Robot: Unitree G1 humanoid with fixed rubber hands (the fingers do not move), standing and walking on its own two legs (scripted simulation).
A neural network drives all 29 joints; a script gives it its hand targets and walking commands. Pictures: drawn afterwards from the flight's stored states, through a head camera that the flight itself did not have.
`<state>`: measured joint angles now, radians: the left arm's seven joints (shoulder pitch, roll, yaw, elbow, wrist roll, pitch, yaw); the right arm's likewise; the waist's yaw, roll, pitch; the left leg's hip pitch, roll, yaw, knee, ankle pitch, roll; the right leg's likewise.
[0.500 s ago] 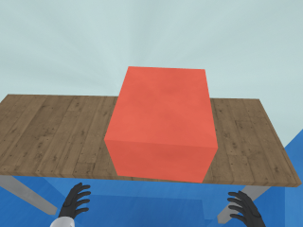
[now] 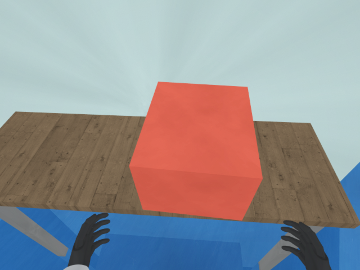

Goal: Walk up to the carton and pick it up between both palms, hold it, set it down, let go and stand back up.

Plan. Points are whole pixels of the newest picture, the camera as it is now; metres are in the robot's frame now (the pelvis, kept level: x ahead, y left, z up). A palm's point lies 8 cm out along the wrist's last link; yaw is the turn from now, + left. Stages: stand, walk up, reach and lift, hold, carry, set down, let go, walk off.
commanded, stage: reach and lift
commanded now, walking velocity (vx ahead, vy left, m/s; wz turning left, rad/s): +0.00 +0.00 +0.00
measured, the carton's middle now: (197, 146) +0.42 -0.01 +0.02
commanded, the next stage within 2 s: none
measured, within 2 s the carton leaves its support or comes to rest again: neither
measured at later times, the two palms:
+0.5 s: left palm (88, 218) +0.21 +0.22 +0.04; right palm (319, 223) +0.21 -0.25 +0.03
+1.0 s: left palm (90, 168) +0.29 +0.22 +0.09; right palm (319, 175) +0.29 -0.26 +0.08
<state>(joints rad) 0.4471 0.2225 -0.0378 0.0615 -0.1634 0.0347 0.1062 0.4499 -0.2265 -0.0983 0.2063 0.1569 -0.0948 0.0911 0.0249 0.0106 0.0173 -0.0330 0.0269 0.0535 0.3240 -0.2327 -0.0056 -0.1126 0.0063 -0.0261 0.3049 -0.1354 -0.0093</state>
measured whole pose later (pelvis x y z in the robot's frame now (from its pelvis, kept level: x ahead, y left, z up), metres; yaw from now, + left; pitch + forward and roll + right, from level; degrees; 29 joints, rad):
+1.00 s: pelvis +0.02 +0.00 +0.00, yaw -1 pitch +1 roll -1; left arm 0.00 0.26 0.12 -0.14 -0.21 0.42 0.06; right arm 0.00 -0.43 -0.10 0.07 0.40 0.19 0.05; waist 0.00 0.01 0.01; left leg -0.07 0.03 0.05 0.30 -0.23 -0.01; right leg -0.15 0.03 0.01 0.27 -0.13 -0.01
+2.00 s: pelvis +0.01 +0.00 +0.00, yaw +1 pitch +6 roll -1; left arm -0.72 0.33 0.11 0.50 -0.18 0.50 0.04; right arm -0.77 -0.50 0.02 0.82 0.44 0.24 0.05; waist -0.01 0.00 -0.06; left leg -0.23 0.03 0.00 0.37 -0.24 -0.01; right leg -0.27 0.03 -0.01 0.29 -0.12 -0.01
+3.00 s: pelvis -0.02 -0.02 -0.03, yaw +2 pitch +19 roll -1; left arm -0.93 0.18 -0.06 1.30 -0.28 -0.27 0.09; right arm -0.92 -0.29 0.10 1.31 0.37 -0.21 -0.03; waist 0.02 0.02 -0.25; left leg -0.68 0.03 -0.02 0.64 -0.29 -0.03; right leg -0.73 0.03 -0.03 0.58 -0.18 -0.02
